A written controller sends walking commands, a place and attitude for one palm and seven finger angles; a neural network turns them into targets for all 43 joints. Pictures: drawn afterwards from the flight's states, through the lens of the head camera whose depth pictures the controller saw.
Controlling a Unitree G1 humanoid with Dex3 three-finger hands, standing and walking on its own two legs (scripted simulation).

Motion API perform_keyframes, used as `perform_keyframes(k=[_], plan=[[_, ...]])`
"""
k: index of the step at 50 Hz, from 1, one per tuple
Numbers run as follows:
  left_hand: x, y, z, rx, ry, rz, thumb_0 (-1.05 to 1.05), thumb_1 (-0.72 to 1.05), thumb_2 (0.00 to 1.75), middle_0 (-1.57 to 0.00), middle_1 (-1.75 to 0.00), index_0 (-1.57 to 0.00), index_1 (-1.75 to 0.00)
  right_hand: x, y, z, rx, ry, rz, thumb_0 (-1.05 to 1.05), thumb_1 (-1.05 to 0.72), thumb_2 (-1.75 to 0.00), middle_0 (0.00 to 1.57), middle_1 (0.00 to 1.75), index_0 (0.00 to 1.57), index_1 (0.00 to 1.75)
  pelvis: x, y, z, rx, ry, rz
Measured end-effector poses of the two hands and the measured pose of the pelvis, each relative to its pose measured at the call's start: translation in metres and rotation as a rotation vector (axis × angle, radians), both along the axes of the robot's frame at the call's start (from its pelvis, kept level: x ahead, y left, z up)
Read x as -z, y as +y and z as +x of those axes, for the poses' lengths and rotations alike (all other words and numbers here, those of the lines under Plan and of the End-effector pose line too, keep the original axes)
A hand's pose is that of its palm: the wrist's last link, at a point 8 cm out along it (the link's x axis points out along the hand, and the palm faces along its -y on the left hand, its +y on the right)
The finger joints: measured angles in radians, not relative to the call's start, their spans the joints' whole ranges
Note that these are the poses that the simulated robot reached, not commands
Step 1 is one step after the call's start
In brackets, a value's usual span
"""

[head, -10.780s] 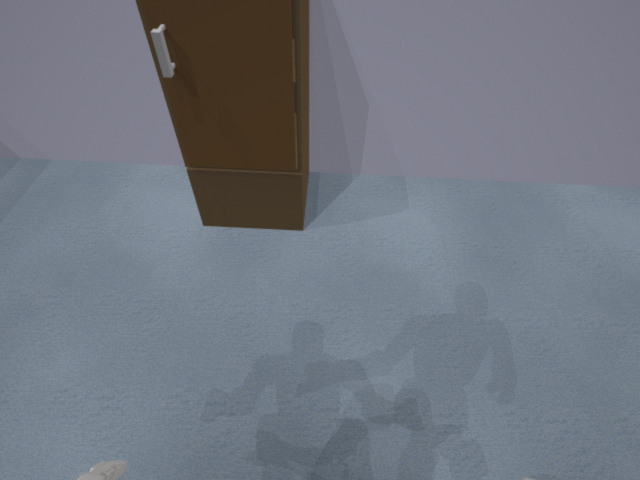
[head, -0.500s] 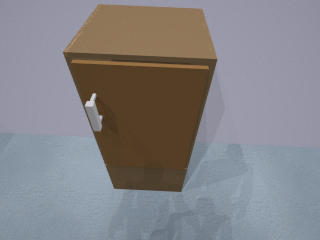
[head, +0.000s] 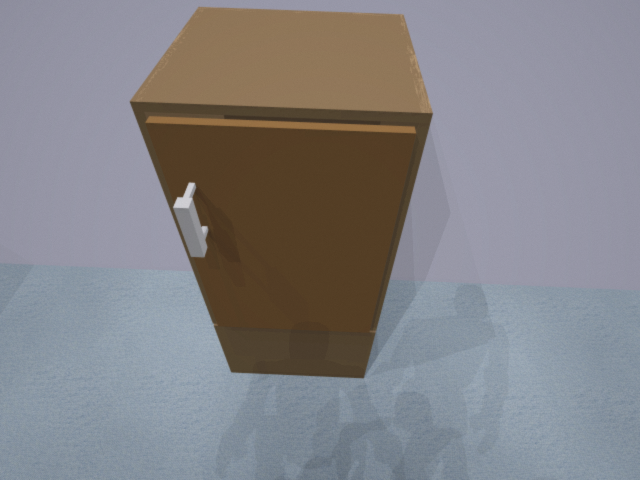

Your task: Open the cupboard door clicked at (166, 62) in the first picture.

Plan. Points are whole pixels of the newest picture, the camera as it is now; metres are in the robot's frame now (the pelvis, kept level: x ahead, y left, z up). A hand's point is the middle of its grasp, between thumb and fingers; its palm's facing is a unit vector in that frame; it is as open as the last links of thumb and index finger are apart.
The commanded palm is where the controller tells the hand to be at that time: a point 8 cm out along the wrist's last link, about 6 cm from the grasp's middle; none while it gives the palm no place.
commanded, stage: raise the hand with hooked fingers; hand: left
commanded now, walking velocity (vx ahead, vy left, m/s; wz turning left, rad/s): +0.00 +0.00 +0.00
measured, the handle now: (194, 220) +0.51 +0.25 +0.00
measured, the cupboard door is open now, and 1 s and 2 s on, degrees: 0 0 0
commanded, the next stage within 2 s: none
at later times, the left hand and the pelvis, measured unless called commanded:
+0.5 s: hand (163, 478) +0.14 +0.20 -0.07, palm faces +0.05 -1.00 +0.01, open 8.7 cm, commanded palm +0.13 +0.27 -0.05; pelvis -0.06 +0.00 -0.09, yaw +2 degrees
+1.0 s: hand (119, 430) +0.18 +0.26 -0.03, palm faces +0.03 -1.00 -0.05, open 11.7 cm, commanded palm +0.15 +0.31 -0.02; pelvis -0.06 +0.03 -0.07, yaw +2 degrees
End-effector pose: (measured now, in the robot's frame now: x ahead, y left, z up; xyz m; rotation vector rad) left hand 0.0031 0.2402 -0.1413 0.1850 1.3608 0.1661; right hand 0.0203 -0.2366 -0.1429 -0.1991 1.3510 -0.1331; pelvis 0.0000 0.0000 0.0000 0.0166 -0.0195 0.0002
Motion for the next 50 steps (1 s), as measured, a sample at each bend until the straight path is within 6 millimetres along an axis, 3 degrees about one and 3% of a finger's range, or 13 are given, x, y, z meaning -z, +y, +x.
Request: perform_keyframes(k=[4,5,11,14,18,24,29,37,43,50], plan=[[0.000,-0.001,0.000,0.005,-0.007,0.007,0.00,0.91,0.90,-0.20,-0.30,-0.20,-0.30,0.000,-0.001,-0.001,0.004,-0.004,-0.001,0.00,-0.90,-0.89,0.20,0.29,0.20,0.30,0.000,0.000,-0.002,0.001,0.003,-0.007],[-0.006,-0.001,0.009,-0.044,-0.065,-0.001,0.00,0.91,0.90,-0.20,-0.30,-0.20,-0.30,-0.001,-0.001,0.002,0.012,-0.041,-0.004,0.00,-0.90,-0.89,0.20,0.29,0.21,0.30,0.001,0.001,-0.004,-0.001,0.004,-0.011],[-0.109,0.004,0.120,-0.079,-0.881,0.015,0.01,0.87,0.88,-0.20,-0.32,-0.20,-0.33,-0.015,-0.006,0.049,-0.011,-0.427,-0.035,0.01,-0.90,-0.89,0.20,0.29,0.21,0.30,0.012,0.005,-0.021,-0.049,0.048,0.002],[-0.134,0.004,0.152,0.006,-1.193,-0.030,0.01,0.82,0.86,-0.20,-0.35,-0.21,-0.36,-0.017,-0.010,0.077,-0.053,-0.569,-0.040,0.01,-0.90,-0.89,0.20,0.29,0.21,0.30,0.028,0.002,-0.036,-0.043,0.124,0.001],[-0.125,-0.002,0.154,0.197,-1.406,-0.128,0.00,0.75,0.83,-0.20,-0.40,-0.21,-0.41,-0.016,-0.016,0.111,-0.121,-0.729,-0.047,0.01,-0.90,-0.89,0.20,0.29,0.21,0.30,0.062,-0.003,-0.054,-0.030,0.204,0.003],[-0.078,0.010,0.117,0.124,-1.288,-0.187,0.00,0.61,0.77,-0.22,-0.49,-0.23,-0.49,-0.013,-0.010,0.139,-0.163,-0.838,-0.067,0.01,-0.90,-0.89,0.20,0.29,0.20,0.30,0.092,-0.003,-0.063,-0.038,0.228,-0.016],[-0.088,0.026,0.106,0.109,-1.322,-0.100,0.01,0.49,0.73,-0.23,-0.56,-0.23,-0.57,0.001,0.010,0.133,-0.194,-0.793,-0.055,0.01,-0.90,-0.89,0.20,0.29,0.20,0.30,0.096,-0.001,-0.063,-0.052,0.228,-0.052],[-0.105,0.040,0.140,0.197,-1.316,-0.153,0.01,0.31,0.65,-0.24,-0.68,-0.24,-0.69,0.026,0.033,0.089,-0.154,-0.634,-0.004,0.01,-0.90,-0.89,0.20,0.30,0.21,0.30,0.088,0.009,-0.066,-0.052,0.239,-0.073],[-0.114,0.051,0.149,0.178,-1.288,-0.146,0.00,0.17,0.59,-0.25,-0.77,-0.25,-0.78,0.020,0.031,0.061,-0.101,-0.581,-0.022,0.01,-0.90,-0.89,0.20,0.30,0.21,0.30,0.077,0.018,-0.064,-0.037,0.239,-0.064],[-0.120,0.069,0.152,0.170,-1.316,-0.122,0.00,0.01,0.52,-0.26,-0.87,-0.27,-0.88,0.009,0.019,0.057,-0.109,-0.573,-0.084,0.01,-0.90,-0.89,0.20,0.30,0.21,0.30,0.073,0.027,-0.062,-0.037,0.233,-0.067]])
